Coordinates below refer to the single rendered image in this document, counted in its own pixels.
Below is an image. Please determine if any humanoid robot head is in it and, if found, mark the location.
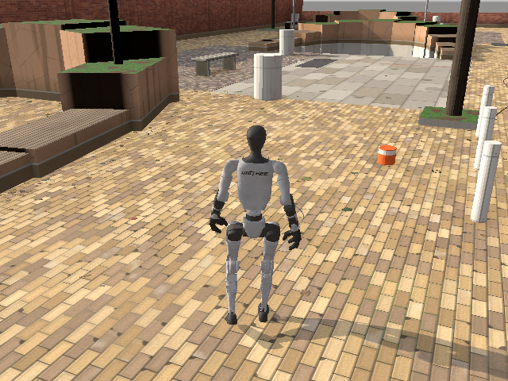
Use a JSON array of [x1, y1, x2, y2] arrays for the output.
[[242, 125, 269, 164]]

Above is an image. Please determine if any robot left forearm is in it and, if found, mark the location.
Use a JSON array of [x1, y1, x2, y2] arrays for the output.
[[210, 190, 225, 219]]

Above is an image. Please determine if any robot right upper arm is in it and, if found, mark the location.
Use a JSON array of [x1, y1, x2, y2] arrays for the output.
[[272, 160, 292, 206]]

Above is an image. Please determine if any robot right hand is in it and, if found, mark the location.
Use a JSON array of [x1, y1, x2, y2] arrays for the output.
[[283, 229, 302, 250]]

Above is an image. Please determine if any robot left shin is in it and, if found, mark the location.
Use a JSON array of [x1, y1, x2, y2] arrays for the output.
[[226, 260, 237, 315]]

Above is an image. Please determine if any robot left hand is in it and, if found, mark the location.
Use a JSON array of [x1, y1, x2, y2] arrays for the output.
[[209, 217, 228, 233]]

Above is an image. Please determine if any robot left upper arm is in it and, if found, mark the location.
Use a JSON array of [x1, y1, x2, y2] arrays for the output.
[[217, 159, 239, 202]]

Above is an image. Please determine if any robot right forearm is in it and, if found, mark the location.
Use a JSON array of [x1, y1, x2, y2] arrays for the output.
[[283, 194, 300, 232]]

